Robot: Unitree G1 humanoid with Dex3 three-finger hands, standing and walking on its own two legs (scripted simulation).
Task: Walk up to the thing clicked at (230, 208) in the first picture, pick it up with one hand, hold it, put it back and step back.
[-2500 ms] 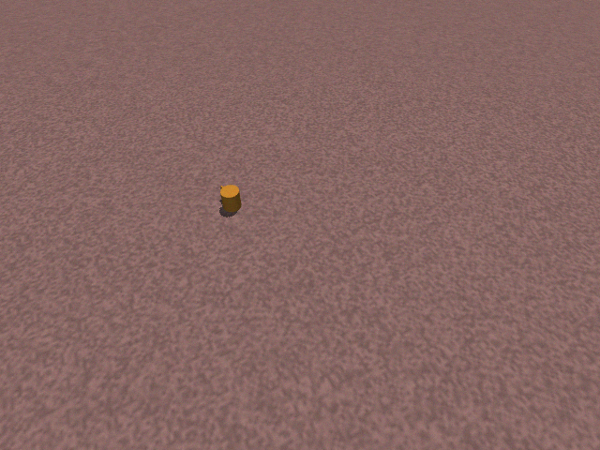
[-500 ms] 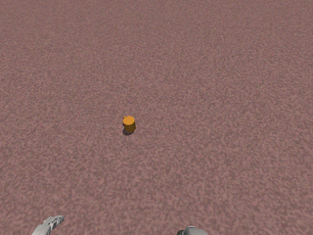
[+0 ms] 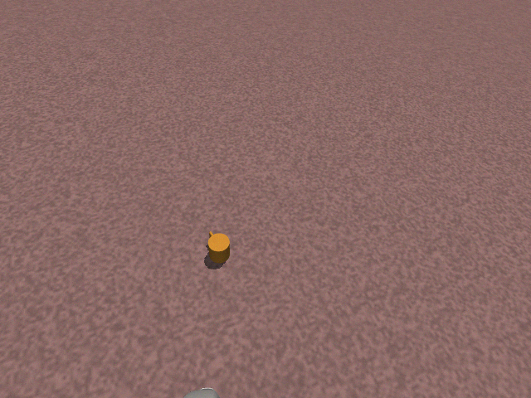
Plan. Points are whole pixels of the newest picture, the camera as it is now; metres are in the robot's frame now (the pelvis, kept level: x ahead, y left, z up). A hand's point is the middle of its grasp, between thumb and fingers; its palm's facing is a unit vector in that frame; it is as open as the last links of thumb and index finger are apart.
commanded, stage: walk up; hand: left
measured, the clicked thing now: (217, 245) +0.78 +0.20 -0.71
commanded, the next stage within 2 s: none
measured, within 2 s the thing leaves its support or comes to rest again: neither
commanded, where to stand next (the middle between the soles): +0.38 -0.05 m, yaw +1 degrees
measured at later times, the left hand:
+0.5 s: hand (155, 320) +0.26 +0.20 -0.10, palm faces -0.01 -0.91 -0.42, open 7.4 cm
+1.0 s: hand (162, 297) +0.32 +0.22 -0.15, palm faces -0.02 -0.95 -0.33, open 7.4 cm
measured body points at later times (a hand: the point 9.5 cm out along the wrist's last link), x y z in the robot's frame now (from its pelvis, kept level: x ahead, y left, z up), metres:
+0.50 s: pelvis +0.17 -0.07 +0.01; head +0.18 -0.10 +0.45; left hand +0.26 +0.25 -0.07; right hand +0.21 -0.40 -0.13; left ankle +0.11 +0.08 -0.66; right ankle +0.23 -0.18 -0.72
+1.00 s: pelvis +0.28 -0.05 +0.01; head +0.30 -0.02 +0.46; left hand +0.32 +0.26 -0.12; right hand +0.39 -0.35 -0.09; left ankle +0.36 +0.05 -0.72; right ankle +0.26 -0.19 -0.66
